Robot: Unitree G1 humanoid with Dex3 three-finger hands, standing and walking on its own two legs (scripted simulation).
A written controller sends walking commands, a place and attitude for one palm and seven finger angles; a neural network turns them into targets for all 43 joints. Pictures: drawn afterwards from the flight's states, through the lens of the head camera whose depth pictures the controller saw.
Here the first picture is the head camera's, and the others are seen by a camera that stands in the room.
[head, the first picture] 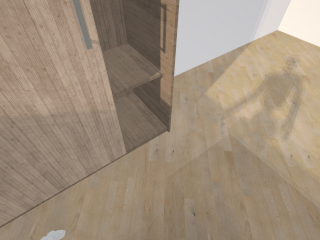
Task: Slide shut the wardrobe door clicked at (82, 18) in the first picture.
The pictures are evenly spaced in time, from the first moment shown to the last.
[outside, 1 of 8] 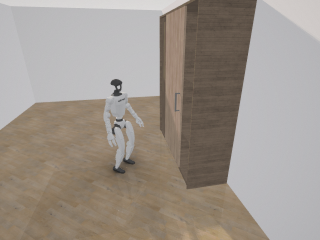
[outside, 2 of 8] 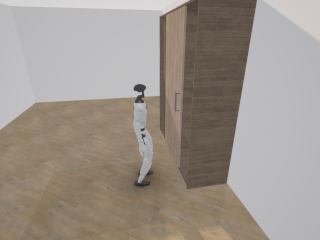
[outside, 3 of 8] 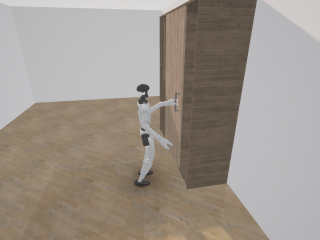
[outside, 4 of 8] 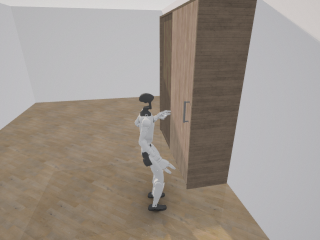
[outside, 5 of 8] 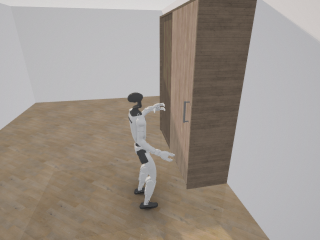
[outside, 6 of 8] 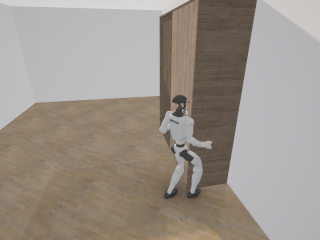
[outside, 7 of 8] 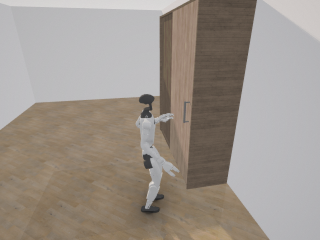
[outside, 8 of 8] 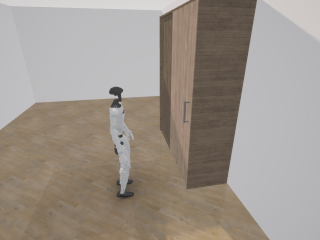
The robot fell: no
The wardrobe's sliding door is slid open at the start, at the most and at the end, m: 0.38 0.38 0.00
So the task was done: yes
